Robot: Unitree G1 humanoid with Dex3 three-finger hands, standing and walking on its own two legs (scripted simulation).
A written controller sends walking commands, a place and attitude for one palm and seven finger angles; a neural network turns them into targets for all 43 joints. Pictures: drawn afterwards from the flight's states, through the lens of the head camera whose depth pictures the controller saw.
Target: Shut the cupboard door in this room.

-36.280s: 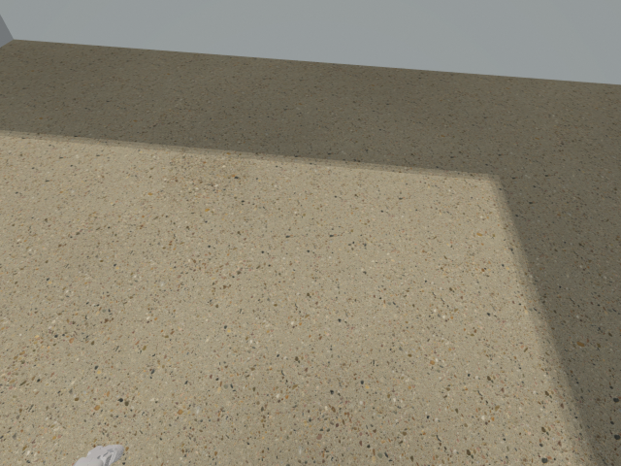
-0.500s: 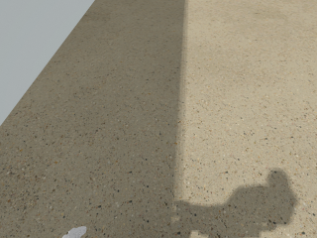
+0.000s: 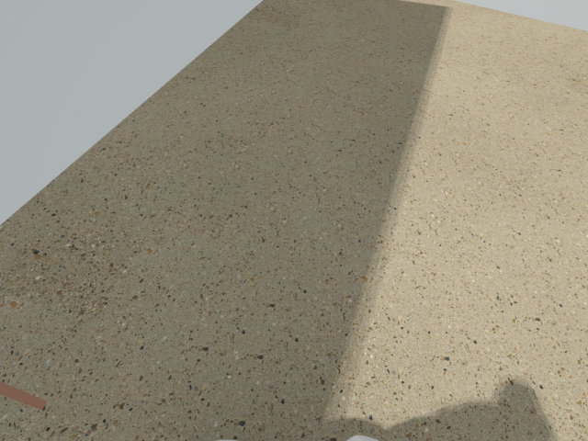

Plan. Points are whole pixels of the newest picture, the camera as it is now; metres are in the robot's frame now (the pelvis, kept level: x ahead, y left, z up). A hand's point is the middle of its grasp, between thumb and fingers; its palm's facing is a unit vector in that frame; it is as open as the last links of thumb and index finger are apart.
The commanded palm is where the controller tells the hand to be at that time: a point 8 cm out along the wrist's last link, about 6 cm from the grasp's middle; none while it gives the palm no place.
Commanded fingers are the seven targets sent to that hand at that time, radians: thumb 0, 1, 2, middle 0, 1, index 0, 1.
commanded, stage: turn or walk to find it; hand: left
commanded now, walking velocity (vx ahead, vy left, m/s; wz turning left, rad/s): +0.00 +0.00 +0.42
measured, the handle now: out of the picture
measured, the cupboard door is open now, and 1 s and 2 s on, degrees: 94 94 94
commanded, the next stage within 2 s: none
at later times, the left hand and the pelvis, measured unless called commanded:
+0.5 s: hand out of the picture +0.04 +0.16 -0.14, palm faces +0.21 -0.94 -0.27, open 7.4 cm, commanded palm none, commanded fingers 0.00 0.90 0.90 -0.20 -0.30 -0.20 -0.30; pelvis -0.01 -0.04 +0.01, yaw +12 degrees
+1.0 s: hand out of the picture -0.07 +0.21 -0.16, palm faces +0.46 -0.85 -0.26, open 7.4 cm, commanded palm none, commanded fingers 0.00 0.90 0.90 -0.20 -0.30 -0.20 -0.30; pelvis -0.02 -0.01 +0.01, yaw +25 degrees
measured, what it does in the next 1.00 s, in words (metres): steps on the spot, turning left: right foot, then left foot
